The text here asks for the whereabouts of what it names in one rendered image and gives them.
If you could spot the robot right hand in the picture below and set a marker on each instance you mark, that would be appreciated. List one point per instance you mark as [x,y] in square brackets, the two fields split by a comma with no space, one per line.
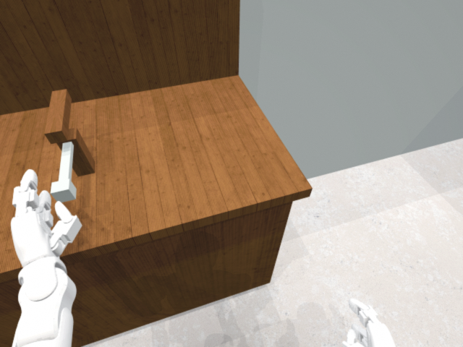
[376,333]

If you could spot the robot left forearm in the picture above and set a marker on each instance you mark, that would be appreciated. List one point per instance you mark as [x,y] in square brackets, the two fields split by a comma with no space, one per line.
[46,297]

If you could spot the counter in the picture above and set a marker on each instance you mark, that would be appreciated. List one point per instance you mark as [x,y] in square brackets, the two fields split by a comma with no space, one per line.
[183,186]

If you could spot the tap lever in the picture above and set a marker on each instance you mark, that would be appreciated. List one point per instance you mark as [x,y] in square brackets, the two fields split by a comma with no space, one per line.
[64,190]

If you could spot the robot left hand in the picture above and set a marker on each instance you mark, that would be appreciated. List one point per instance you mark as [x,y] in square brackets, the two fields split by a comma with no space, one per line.
[31,226]

